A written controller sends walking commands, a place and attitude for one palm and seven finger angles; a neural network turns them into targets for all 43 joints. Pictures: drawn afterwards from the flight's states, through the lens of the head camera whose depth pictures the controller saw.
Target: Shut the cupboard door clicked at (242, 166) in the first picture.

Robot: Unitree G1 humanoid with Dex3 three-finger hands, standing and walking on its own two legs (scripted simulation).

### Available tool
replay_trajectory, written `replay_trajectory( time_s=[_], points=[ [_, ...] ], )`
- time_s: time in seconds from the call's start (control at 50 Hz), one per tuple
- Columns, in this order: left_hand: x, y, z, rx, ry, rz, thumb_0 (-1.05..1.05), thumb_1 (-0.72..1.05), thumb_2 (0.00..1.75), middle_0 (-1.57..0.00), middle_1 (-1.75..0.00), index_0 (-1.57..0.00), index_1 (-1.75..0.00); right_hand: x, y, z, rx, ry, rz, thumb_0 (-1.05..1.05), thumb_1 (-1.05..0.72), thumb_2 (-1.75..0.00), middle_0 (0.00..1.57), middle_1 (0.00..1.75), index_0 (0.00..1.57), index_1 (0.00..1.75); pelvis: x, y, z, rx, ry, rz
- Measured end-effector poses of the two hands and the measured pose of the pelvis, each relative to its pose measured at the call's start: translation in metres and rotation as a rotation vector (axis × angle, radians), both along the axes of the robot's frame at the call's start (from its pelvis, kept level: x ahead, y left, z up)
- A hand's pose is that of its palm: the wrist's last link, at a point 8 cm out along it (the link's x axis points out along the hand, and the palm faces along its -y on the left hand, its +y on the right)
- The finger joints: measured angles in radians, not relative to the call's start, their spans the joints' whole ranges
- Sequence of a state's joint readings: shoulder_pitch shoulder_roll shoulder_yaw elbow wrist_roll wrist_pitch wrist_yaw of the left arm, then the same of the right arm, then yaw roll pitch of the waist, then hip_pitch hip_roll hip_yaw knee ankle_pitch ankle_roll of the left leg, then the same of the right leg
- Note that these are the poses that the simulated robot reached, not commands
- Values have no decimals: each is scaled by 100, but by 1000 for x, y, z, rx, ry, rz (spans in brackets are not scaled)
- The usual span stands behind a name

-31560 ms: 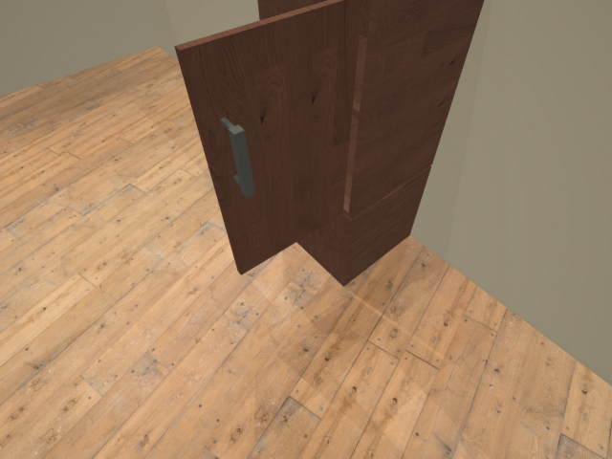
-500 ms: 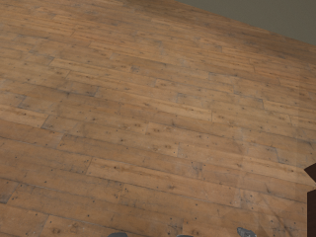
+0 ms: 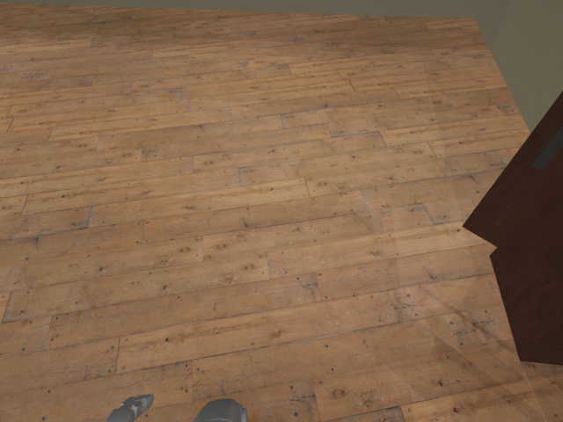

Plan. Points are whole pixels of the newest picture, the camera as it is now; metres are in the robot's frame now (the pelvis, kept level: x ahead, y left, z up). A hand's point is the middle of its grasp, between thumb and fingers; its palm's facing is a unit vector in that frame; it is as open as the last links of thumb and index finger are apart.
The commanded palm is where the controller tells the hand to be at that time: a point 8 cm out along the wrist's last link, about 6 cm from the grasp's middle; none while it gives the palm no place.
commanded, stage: turn to face it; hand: left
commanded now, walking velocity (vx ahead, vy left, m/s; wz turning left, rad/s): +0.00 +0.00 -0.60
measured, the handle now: out of the picture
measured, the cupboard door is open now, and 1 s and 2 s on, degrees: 53 53 53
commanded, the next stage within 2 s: take the last steps up to it in 1.06 s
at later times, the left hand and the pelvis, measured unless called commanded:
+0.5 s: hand (174, 387) +0.19 +0.19 -0.16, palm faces -0.29 -0.93 -0.20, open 7.4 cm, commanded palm none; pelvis +0.03 +0.02 +0.01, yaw -19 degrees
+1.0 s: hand (211, 361) +0.23 +0.14 -0.18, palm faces -0.51 -0.84 -0.18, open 7.4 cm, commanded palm none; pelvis +0.06 +0.02 -0.01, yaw -33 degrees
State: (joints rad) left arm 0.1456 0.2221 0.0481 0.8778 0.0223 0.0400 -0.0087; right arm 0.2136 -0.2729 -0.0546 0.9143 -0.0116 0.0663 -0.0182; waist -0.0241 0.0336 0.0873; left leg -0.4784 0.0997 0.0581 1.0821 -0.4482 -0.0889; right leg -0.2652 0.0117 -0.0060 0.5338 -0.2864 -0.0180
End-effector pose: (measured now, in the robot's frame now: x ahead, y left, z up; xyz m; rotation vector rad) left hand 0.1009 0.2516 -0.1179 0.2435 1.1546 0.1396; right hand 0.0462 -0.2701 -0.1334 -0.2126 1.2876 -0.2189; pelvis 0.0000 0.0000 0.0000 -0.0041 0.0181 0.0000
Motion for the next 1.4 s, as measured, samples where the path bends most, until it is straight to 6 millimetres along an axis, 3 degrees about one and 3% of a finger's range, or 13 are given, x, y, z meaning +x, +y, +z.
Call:
replay_trajectory(
  time_s=[0.1, 0.18, 0.26, 0.42, 0.58, 0.66, 0.84, 0.94, 1.02, 1.14, 1.24, 1.4],
  points=[
    [2, -2, -9, -36, 43, -33, 1, 91, 90, -20, -30, -20, -30, 16, 9, 12, -7, -57, -20, 0, -91, -90, 20, 30, 20, 30, 7, 6, 3, 2, 12, -52],
    [8, 8, -24, -64, 74, -51, 1, 90, 90, -20, -30, -20, -30, 27, 23, 18, -33, -106, -39, 0, -91, -90, 20, 30, 20, 30, 14, 20, -2, -10, 19, -104],
    [22, 19, -34, -75, 106, -86, 1, 91, 90, -20, -30, -20, -30, 24, 36, 23, -58, -128, -55, 0, -91, -90, 20, 30, 20, 30, 19, 31, -5, -19, 15, -163],
    [67, 13, -19, -71, 92, -193, 1, 91, 90, -19, -30, -20, -30, -15, 44, 30, -48, -73, -173, 0, -90, -90, 20, 30, 21, 30, 27, 32, 8, -48, 4, -268],
    [124, -38, -10, -25, 0, -365, 1, 91, 90, -19, -30, -19, -30, -74, 21, -1, 0, -14, -352, 0, -90, -90, 20, 30, 21, 30, 31, 6, -7, -22, -9, -376],
    [134, -60, -5, -1, -36, -419, 1, 91, 90, -19, -30, -20, -30, -90, 7, -12, 2, 24, -420, 0, -91, -90, 20, 30, 20, 30, 31, -1, -11, -21, -9, -421],
    [133, -73, -8, -22, 43, -483, 1, 91, 90, -20, -30, -20, -30, -69, 5, 12, -24, -66, -467, 0, -91, -90, 20, 30, 20, 30, 42, 0, 3, -3, 1, -502],
    [145, -66, -27, -58, 75, -497, 1, 91, 90, -20, -30, -20, -30, -55, 19, 17, -63, -102, -484, 0, -91, -90, 20, 30, 20, 30, 58, 13, -5, -26, 8, -546],
    [157, -61, -33, -63, 106, -520, 1, 91, 90, -20, -30, -20, -30, -58, 39, 22, -73, -90, -501, 0, -91, -90, 20, 30, 20, 30, 65, 20, -3, -29, 2, -586],
    [171, -67, -22, -59, 114, -557, 1, 91, 90, -19, -30, -20, -30, -80, 66, 25, -37, -29, -567, 0, -91, -90, 20, 30, 21, 30, 69, 22, 8, -42, 3, -630],
    [177, -85, -15, -45, 110, -610, 1, 91, 90, -19, -30, -20, -30, -108, 80, 16, 11, 14, -642, 0, -90, -90, 20, 30, 21, 30, 67, 16, 8, -42, 2, -662],
    [172, -125, -13, -37, 68, -663, 1, 91, 90, -19, -30, -20, -30, -159, 74, -8, 75, 99, -749, 0, -91, -90, 20, 30, 21, 30, 64, -15, -2, -30, -7, -696]
  ],
)
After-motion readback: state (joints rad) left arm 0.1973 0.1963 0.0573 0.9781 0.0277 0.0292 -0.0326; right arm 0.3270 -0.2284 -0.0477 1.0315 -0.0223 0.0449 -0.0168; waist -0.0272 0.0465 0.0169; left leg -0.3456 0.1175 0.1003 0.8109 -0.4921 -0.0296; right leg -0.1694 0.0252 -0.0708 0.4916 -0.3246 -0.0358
